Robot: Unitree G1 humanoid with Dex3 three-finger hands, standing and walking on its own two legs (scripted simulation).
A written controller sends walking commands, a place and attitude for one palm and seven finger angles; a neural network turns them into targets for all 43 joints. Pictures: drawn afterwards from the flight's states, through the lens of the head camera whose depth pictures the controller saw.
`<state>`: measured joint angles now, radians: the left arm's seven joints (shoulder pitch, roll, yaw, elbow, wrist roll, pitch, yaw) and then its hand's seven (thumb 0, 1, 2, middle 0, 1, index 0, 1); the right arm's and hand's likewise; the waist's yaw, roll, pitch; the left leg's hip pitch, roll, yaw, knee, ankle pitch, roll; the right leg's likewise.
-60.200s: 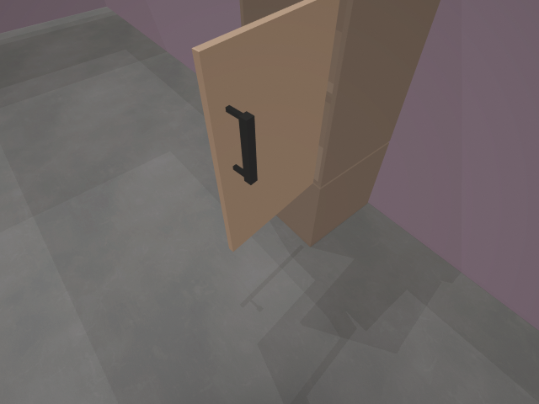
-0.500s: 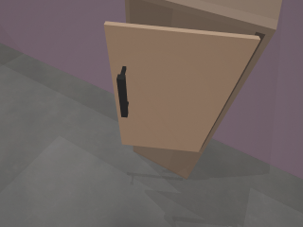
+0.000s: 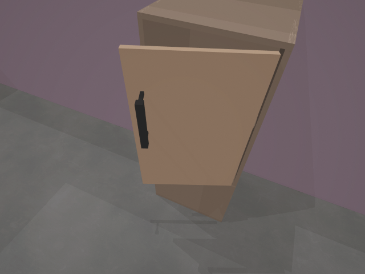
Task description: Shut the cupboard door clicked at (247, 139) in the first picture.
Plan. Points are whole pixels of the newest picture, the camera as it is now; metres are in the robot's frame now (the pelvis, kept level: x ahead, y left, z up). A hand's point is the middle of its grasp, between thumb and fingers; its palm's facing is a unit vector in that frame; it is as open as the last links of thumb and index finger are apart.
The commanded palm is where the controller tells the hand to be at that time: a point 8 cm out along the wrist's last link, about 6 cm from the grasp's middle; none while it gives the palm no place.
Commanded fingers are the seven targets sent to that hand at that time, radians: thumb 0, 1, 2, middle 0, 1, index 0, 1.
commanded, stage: look again from close up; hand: left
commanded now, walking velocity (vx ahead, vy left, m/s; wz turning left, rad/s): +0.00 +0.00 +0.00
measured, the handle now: (143, 121) +0.50 +0.14 +0.04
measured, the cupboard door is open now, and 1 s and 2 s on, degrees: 23 23 23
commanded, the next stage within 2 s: shuffle to correct the standing spot in 0.54 s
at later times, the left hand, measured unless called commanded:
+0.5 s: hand out of the picture +0.00 +0.20 -0.17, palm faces -0.01 -0.97 -0.26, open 7.4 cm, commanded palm none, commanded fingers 0.00 0.90 0.90 -0.20 -0.30 -0.20 -0.30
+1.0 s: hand out of the picture +0.05 +0.15 -0.19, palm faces +0.00 -0.98 -0.20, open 7.4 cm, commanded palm none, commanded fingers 0.00 0.90 0.90 -0.20 -0.30 -0.20 -0.30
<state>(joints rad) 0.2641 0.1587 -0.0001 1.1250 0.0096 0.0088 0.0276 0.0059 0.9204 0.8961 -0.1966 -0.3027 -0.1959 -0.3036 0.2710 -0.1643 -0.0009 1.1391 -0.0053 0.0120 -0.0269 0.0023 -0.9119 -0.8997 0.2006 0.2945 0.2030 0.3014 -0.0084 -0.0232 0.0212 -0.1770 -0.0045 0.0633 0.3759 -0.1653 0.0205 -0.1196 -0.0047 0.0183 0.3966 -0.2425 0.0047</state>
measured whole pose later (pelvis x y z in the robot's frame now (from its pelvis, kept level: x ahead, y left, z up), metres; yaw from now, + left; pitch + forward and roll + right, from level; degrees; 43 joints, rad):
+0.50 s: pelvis +0.00 +0.01 -0.01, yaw +0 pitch +0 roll +1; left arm 0.29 0.18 -0.01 1.08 0.02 -0.02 0.03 0.00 0.91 0.90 -0.20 -0.30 -0.20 -0.30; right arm 0.26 -0.20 -0.01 1.07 -0.01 -0.02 -0.01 0.01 -0.92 -0.90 0.20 0.29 0.20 0.30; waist 0.00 0.04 0.03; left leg -0.27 -0.03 0.08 0.48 -0.21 0.04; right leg -0.23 -0.03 0.04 0.54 -0.30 0.02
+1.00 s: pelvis +0.05 -0.03 -0.02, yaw +0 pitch +2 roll +0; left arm 0.30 0.18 0.01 1.05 0.03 -0.01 0.00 0.00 0.91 0.90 -0.20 -0.30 -0.20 -0.30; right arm 0.24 -0.18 -0.01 1.06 -0.02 0.00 -0.03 0.00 -0.90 -0.90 0.20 0.29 0.20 0.30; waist 0.00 0.01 0.02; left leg -0.30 0.05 0.05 0.64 -0.36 0.00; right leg -0.21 0.05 0.00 0.57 -0.40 -0.05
